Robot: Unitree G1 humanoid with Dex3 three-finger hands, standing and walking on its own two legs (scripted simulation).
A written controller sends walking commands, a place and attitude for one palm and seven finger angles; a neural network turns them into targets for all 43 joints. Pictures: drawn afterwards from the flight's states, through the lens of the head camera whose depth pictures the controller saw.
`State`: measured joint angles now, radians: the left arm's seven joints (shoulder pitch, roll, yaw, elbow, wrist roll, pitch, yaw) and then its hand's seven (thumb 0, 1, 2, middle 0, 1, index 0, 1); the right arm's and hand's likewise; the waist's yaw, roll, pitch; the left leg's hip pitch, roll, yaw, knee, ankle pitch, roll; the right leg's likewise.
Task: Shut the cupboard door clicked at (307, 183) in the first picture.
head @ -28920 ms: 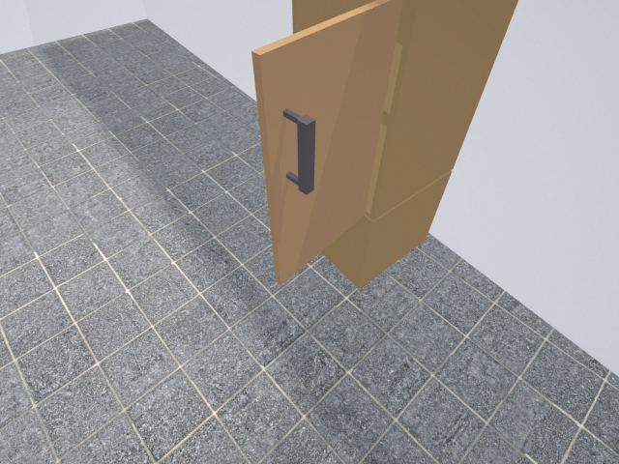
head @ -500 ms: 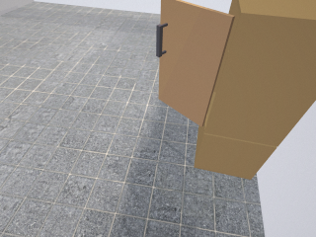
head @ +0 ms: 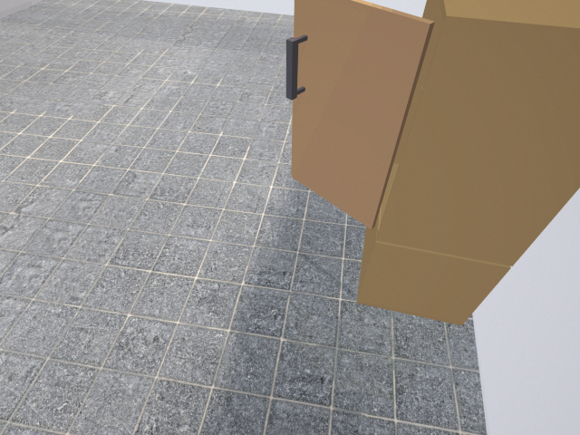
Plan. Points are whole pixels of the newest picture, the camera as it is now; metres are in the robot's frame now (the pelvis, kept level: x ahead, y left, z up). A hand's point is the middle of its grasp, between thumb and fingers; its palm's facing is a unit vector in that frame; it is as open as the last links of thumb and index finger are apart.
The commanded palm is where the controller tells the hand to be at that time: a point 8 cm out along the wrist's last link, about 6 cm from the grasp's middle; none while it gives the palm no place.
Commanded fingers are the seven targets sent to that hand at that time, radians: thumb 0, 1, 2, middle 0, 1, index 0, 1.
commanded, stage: look to check the result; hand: left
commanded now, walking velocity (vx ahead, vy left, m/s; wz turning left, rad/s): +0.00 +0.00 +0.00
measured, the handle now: (297, 67) +0.95 +0.03 +0.06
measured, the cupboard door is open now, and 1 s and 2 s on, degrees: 59 59 59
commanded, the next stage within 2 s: walk to a spot facing it in 0.30 s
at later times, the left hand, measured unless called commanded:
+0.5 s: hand out of the picture +0.08 +0.21 -0.16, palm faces +0.02 -0.96 -0.29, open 7.4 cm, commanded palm none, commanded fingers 0.00 0.90 0.90 -0.20 -0.30 -0.20 -0.30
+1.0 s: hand out of the picture +0.01 +0.22 -0.18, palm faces +0.32 -0.91 -0.24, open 7.4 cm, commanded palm none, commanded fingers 0.00 0.90 0.90 -0.20 -0.30 -0.20 -0.30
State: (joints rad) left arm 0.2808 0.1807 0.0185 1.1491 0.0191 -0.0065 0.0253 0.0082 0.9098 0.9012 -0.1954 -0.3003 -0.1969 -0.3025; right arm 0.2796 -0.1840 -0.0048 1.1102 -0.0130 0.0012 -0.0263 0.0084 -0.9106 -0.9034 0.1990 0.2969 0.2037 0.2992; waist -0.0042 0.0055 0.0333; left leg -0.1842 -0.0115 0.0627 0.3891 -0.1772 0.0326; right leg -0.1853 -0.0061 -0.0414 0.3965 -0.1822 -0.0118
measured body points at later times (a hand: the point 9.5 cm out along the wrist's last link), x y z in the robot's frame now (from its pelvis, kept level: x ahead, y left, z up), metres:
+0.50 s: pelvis +0.02 -0.01 +0.00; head +0.02 -0.02 +0.45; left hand +0.08 +0.26 -0.14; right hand +0.07 -0.28 -0.15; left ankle +0.02 +0.10 -0.74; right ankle +0.02 -0.11 -0.74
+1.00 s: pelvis +0.00 +0.00 -0.01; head +0.05 +0.03 +0.44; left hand +0.00 +0.27 -0.16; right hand +0.11 -0.21 -0.16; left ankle +0.02 +0.11 -0.74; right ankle +0.02 -0.14 -0.69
